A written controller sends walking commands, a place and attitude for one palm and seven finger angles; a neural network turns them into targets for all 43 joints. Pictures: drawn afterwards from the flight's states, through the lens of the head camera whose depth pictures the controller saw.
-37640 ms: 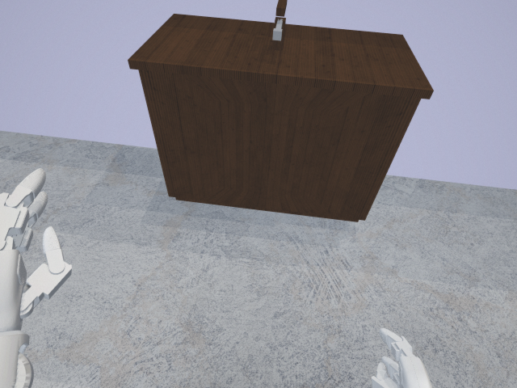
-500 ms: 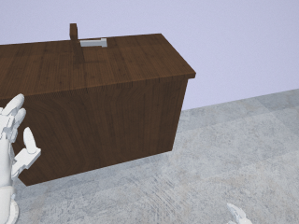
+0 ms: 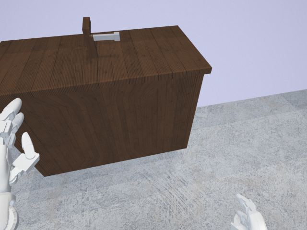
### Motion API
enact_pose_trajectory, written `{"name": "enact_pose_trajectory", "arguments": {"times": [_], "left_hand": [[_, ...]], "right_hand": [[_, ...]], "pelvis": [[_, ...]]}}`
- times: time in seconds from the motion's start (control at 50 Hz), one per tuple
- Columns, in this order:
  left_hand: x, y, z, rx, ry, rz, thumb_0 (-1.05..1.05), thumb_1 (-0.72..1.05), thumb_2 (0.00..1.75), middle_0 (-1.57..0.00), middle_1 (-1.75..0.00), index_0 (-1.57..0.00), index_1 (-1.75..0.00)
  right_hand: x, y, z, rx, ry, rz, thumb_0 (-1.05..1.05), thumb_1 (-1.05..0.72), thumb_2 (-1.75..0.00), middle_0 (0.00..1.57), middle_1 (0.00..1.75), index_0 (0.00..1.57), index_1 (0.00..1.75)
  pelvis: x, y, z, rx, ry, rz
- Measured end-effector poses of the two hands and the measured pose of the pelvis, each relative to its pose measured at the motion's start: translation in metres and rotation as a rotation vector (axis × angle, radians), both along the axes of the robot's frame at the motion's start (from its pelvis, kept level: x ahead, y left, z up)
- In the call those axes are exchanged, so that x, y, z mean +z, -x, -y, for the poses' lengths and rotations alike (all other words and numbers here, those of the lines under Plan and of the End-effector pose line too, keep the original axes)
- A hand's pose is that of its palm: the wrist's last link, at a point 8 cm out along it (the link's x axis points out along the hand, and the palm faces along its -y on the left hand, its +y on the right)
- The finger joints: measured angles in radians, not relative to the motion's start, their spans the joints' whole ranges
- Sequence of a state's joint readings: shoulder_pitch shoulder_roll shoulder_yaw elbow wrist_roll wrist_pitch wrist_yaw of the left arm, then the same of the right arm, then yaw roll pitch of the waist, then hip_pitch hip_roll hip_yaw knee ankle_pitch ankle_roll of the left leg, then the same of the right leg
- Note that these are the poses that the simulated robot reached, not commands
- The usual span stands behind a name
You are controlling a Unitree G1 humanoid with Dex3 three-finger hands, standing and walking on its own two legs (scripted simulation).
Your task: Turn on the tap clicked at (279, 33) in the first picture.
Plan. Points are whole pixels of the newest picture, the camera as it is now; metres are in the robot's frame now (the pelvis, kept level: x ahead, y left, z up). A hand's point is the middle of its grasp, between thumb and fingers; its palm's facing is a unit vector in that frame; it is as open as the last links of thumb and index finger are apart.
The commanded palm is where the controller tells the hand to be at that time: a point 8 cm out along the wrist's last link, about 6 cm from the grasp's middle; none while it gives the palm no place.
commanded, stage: stand and check the lever's angle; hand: left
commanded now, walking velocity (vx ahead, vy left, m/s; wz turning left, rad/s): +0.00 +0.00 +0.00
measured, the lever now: (116, 36) +0.85 +0.23 +0.12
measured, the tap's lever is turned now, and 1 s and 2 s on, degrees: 84 84 84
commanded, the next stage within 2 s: stand and wait in 0.16 s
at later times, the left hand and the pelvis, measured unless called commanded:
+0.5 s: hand (30, 148) +0.23 +0.27 +0.16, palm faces +0.39 -0.84 -0.38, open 7.4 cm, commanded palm +0.18 +0.31 +0.18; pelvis +0.02 +0.03 +0.01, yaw +0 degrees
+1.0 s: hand (26, 147) +0.23 +0.28 +0.16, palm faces +0.39 -0.84 -0.38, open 7.4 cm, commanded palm +0.18 +0.32 +0.18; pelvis +0.02 +0.04 +0.01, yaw +0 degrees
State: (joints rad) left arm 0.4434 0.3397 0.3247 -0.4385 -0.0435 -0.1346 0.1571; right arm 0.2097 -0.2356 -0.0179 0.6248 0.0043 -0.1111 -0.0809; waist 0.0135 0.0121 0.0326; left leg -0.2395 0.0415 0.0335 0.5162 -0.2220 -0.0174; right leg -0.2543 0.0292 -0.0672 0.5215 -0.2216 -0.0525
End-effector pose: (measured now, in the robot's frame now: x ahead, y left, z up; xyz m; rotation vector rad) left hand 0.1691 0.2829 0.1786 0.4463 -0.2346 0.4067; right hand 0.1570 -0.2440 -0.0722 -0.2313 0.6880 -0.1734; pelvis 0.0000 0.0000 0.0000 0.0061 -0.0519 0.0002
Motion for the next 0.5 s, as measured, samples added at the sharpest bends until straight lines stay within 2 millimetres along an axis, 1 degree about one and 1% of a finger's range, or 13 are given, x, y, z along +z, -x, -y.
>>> {"name": "enact_pose_trajectory", "arguments": {"times": [0.08, 0.16, 0.34, 0.5], "left_hand": [[-0.002, -0.006, 0.0, -0.008, 0.001, -0.023, 0.01, 0.89, 0.9, -0.21, -0.3, -0.21, -0.3], [-0.004, -0.01, 0.0, -0.031, 0.01, -0.036, 0.01, 0.89, 0.9, -0.21, -0.3, -0.21, -0.3], [-0.003, -0.017, -0.016, -0.023, 0.009, -0.055, 0.01, 0.89, 0.9, -0.22, -0.3, -0.21, -0.3], [-0.004, -0.02, -0.025, -0.025, 0.018, -0.059, 0.02, 0.89, 0.9, -0.21, -0.3, -0.21, -0.3]], "right_hand": [[0.005, -0.011, -0.009, 0.017, -0.015, 0.027, 0.01, -0.9, -0.9, 0.2, 0.3, 0.2, 0.3], [0.007, -0.017, -0.019, 0.031, -0.026, 0.025, 0.01, -0.9, -0.9, 0.2, 0.3, 0.2, 0.3], [0.006, -0.022, -0.039, 0.042, -0.031, -0.009, 0.01, -0.9, -0.9, 0.2, 0.3, 0.2, 0.3], [0.008, -0.024, -0.048, 0.042, -0.025, -0.017, 0.01, -0.9, -0.9, 0.2, 0.3, 0.2, 0.3]], "pelvis": [[0.002, -0.004, -0.002, -0.003, 0.005, -0.009], [0.003, -0.007, -0.006, -0.003, 0.011, -0.014], [0.007, -0.013, -0.018, -0.007, 0.013, -0.022], [0.008, -0.015, -0.027, -0.008, 0.015, -0.029]]}}
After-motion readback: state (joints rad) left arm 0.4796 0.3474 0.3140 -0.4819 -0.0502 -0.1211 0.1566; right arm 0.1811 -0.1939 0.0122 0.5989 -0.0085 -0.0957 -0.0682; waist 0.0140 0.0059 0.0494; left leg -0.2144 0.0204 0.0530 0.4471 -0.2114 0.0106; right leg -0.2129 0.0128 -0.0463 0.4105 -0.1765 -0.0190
